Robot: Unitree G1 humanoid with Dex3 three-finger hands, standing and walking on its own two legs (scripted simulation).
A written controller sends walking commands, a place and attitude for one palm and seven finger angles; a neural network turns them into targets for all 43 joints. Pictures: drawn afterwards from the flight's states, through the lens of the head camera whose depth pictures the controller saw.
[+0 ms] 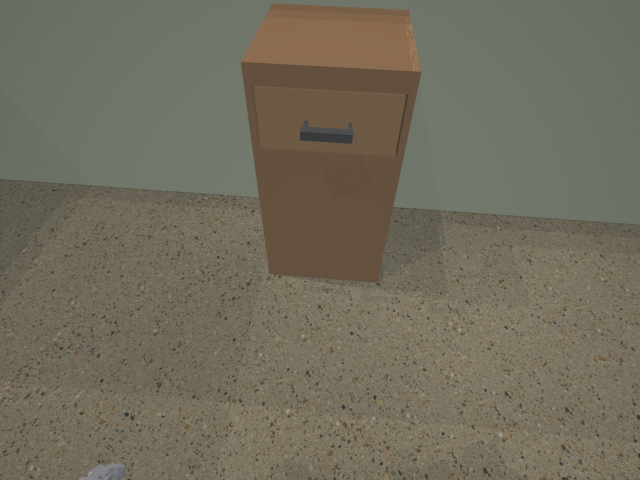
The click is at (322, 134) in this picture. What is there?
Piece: drawer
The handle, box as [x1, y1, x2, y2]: [300, 121, 352, 143]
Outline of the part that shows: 300,129 300,140 351,143 352,139 351,123 349,123 347,129 307,127 307,121 304,121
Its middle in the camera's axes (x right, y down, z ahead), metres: +0.01 -0.28 +1.02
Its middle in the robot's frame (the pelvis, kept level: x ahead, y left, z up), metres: +0.95 +0.04 -0.08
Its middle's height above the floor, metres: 0.69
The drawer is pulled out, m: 0.00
